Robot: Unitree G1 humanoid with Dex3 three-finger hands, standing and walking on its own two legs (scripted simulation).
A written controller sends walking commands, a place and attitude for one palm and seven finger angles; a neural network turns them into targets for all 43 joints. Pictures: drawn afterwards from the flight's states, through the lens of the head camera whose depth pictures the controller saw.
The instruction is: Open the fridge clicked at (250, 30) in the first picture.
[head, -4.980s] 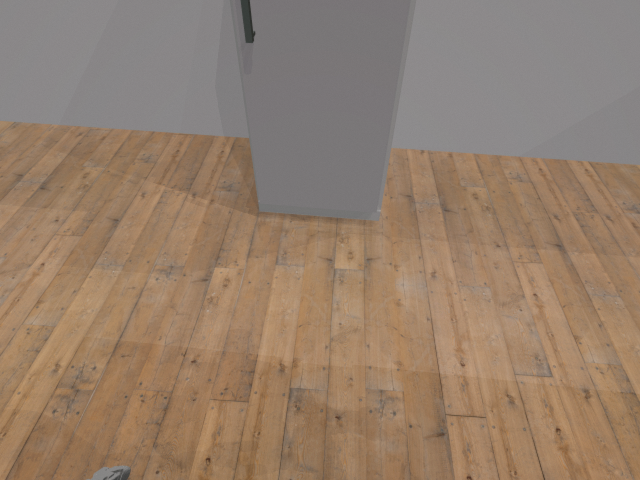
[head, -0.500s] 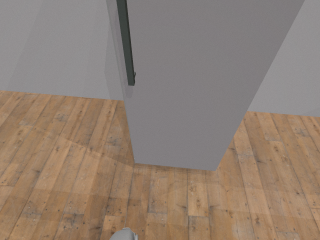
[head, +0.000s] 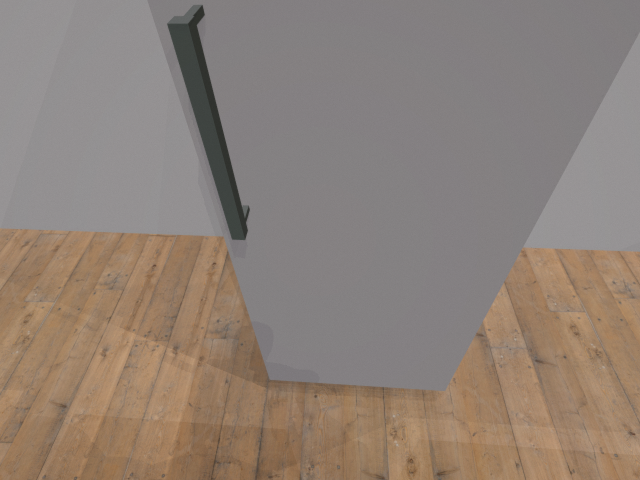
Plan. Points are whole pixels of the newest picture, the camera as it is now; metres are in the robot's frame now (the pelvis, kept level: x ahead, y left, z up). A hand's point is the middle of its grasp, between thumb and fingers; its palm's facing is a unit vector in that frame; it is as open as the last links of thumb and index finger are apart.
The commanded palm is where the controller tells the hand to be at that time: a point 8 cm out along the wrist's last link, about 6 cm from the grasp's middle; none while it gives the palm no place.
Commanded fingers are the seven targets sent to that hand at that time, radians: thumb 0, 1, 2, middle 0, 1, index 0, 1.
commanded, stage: come to a stop and stand still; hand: left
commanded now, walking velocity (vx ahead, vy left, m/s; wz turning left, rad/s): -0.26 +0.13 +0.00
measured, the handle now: (221, 142) +0.48 +0.15 +0.19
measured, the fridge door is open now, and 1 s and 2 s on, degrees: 0 0 0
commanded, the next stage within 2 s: look again from close up in 1.68 s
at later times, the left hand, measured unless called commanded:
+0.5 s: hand out of the picture -0.02 +0.24 -0.17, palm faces +0.09 -0.98 -0.20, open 7.4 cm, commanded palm none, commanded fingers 0.00 0.90 0.90 -0.20 -0.30 -0.20 -0.30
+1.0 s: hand out of the picture -0.08 +0.18 -0.17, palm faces +0.06 -0.99 -0.15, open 7.4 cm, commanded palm none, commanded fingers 0.00 0.90 0.90 -0.20 -0.30 -0.20 -0.30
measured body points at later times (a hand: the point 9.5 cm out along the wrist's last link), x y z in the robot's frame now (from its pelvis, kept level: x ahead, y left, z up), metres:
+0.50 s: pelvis -0.04 +0.05 +0.01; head -0.03 +0.07 +0.46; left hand -0.02 +0.29 -0.15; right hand +0.00 -0.18 -0.14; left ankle -0.04 +0.15 -0.73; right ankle -0.05 -0.08 -0.70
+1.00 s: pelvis -0.07 +0.03 +0.01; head -0.06 +0.03 +0.46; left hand -0.09 +0.24 -0.15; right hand -0.10 -0.18 -0.15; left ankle -0.04 +0.15 -0.73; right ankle -0.08 -0.07 -0.73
